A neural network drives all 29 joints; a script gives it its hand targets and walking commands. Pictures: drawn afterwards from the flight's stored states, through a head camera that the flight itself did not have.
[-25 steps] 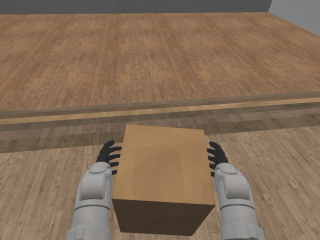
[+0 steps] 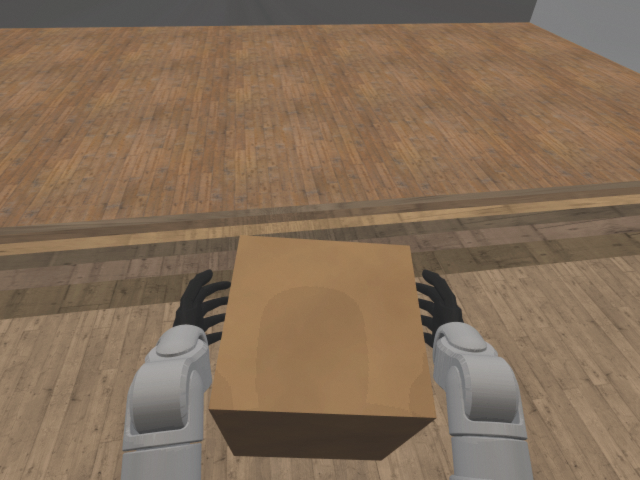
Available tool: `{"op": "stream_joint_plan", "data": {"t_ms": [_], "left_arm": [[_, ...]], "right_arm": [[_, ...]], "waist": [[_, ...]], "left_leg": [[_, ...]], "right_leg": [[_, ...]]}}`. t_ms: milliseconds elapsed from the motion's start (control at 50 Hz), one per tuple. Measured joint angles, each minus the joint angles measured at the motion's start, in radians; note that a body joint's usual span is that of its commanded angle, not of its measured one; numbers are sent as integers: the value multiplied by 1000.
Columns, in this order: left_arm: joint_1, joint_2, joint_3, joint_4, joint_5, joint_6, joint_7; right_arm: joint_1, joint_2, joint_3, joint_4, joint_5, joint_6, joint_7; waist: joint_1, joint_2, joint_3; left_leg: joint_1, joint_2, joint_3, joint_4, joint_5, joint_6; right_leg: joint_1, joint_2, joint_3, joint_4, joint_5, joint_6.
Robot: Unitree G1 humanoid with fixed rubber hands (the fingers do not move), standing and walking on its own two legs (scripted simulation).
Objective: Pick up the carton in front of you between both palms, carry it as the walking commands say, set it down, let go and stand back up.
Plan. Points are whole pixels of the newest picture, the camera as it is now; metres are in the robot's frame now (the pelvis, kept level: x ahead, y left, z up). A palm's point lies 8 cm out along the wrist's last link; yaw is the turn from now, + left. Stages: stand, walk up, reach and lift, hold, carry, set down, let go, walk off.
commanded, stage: carry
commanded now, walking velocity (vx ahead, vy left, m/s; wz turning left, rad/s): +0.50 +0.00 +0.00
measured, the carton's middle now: (316, 357) +0.29 +0.01 +0.02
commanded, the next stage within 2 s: none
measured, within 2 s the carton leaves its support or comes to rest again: neither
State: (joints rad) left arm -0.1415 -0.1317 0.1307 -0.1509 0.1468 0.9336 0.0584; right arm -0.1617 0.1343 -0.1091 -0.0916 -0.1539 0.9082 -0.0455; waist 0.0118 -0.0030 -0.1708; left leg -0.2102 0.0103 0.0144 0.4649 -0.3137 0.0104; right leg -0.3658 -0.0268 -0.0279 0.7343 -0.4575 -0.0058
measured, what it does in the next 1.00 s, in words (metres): walks ahead: right foot, then left foot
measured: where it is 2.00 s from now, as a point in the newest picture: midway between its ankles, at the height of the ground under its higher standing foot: (316, 296)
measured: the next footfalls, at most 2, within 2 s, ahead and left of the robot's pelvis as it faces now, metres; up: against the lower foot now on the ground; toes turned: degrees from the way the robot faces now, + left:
right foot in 0.10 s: +0.10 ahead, -0.11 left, +0.00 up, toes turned -7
left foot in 0.40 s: +0.31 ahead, +0.12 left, +0.00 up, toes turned +12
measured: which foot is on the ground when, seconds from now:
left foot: down 0.00-0.12, up 0.14-0.38, down 0.40-0.86, up 0.88-1.00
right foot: up 0.00-0.08, down 0.10-0.40, up 0.42-0.80, down 0.82-1.00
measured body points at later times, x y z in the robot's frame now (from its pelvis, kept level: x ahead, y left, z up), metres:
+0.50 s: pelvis +0.26 +0.03 -0.01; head +0.25 +0.04 +0.44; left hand +0.51 +0.19 +0.08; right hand +0.51 -0.11 +0.07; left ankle +0.27 +0.11 -0.74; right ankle +0.12 -0.08 -0.67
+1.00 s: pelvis +0.59 -0.01 -0.01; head +0.60 -0.02 +0.44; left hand +0.85 +0.17 +0.07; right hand +0.89 -0.13 +0.06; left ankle +0.49 +0.12 -0.63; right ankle +0.62 -0.07 -0.74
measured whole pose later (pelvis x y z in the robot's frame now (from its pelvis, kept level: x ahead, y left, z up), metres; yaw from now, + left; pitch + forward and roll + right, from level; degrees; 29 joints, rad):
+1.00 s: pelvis +0.59 -0.01 -0.01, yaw +4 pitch +4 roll +0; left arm -0.16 -0.13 0.12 -0.35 0.02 1.13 0.15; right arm -0.15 0.13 -0.13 -0.35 -0.04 1.13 -0.13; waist 0.07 0.01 -0.05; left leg -0.54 0.06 0.02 1.30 -0.35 0.06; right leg -0.39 -0.02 -0.23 0.57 -0.26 -0.10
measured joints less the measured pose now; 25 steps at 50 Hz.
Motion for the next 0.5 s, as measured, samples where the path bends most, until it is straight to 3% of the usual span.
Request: {"op": "stream_joint_plan", "data": {"t_ms": [100, 140, 220, 260, 340, 400, 440, 500], "left_arm": [[26, 3, -35, -155, -52, 97, 31], [34, 2, -64, -203, -64, 136, 52], [91, 4, -95, -269, -78, 212, 70], [135, 3, -94, -319, -89, 242, 80], [174, 1, -95, -393, -111, 259, 97], [167, 2, -92, -415, -125, 264, 104], [159, 4, -70, -410, -134, 274, 106], [145, 4, -61, -385, -139, 293, 107]], "right_arm": [[42, -5, 19, -195, 38, 119, -32], [68, -7, 10, -263, 63, 157, -43], [140, -7, 17, -341, 107, 230, -73], [171, -6, 36, -364, 121, 249, -82], [196, -4, 51, -416, 138, 260, -88], [190, -4, 51, -444, 141, 268, -91], [178, -5, 64, -418, 138, 265, -94], [179, -5, 61, -400, 140, 278, -104]], "waist": [[-14, 35, -13], [-24, 42, -20], [-19, 10, -23], [-2, -14, -17], [32, -33, 1], [39, -28, 18], [23, -44, 17], [-7, -17, 22]], "left_leg": [[33, 38, -9, -15, -47, -16], [-10, 51, 0, 115, -116, -13], [-204, 42, 57, 437, -169, -3], [-265, 41, 89, 418, -123, -8], [-301, 40, 133, 196, 16, -10], [-241, 32, 193, 39, 119, 2], [-229, 18, 221, 99, 111, 45], [-160, 22, 221, 72, 41, 61]], "right_leg": [[19, 23, -119, -257, 134, 4], [28, 23, -145, -261, 249, -17], [82, 1, -157, -274, 161, -26], [140, -10, -147, -341, 170, -9], [245, -29, -129, -409, 138, 15], [282, -54, -116, -306, 29, 45], [206, -85, -86, -69, -28, 42], [20, -55, -55, 289, 0, 8]]}}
